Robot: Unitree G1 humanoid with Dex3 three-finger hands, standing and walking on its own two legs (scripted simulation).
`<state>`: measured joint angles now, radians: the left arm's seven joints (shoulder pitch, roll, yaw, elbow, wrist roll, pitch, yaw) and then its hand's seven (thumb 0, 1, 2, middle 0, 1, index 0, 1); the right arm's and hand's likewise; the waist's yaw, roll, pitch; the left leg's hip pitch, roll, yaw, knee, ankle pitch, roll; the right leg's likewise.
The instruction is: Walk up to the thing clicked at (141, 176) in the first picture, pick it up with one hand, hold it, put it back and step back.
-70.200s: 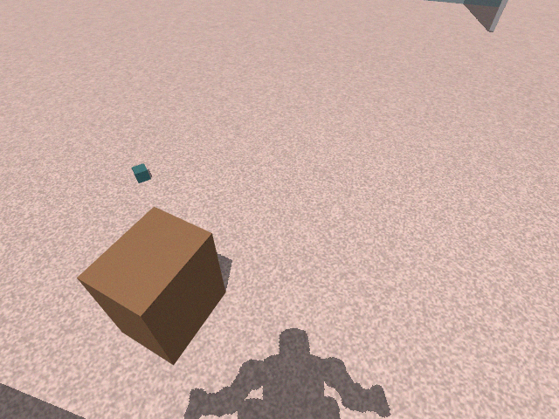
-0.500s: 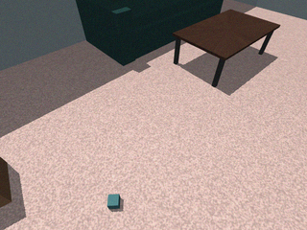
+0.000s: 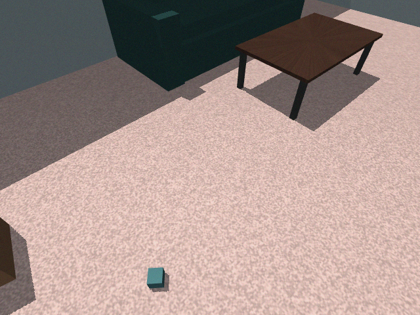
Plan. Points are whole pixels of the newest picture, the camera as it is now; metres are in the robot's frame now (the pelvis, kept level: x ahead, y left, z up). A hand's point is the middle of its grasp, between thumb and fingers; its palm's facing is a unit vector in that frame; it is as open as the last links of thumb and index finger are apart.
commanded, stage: stand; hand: left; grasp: from above
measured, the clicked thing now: (156, 277) +0.43 +0.24 -0.75
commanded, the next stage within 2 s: rise first in 0.30 s
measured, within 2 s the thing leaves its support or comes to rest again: neither
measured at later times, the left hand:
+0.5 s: hand out of the picture +0.10 +0.25 -0.16, palm faces +0.04 -0.94 -0.34, open 7.6 cm
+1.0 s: hand out of the picture +0.14 +0.26 -0.22, palm faces -0.12 -0.89 -0.43, open 13.8 cm
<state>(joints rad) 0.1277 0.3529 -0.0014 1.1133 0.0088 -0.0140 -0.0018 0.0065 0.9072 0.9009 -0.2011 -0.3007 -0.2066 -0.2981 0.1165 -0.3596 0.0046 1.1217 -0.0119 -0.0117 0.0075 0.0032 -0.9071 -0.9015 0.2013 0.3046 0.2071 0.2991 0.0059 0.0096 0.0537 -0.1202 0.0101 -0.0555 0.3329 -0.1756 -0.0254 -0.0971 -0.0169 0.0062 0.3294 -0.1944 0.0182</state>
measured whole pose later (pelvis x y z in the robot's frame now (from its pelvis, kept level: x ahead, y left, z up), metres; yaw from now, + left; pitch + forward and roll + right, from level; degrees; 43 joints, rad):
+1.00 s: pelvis -0.01 +0.01 -0.08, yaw -1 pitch +15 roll -1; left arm 0.15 0.31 0.15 0.65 0.21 0.15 0.00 0.00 -0.45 0.99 -0.08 -1.01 -0.08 -1.01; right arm 0.21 -0.25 -0.05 0.60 0.01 -0.09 -0.01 0.01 -0.88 -0.89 0.20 0.30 0.21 0.30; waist -0.01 0.00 -0.08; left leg -0.82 0.01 -0.05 1.04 -0.49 -0.02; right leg -0.79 0.00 0.03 1.01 -0.49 0.03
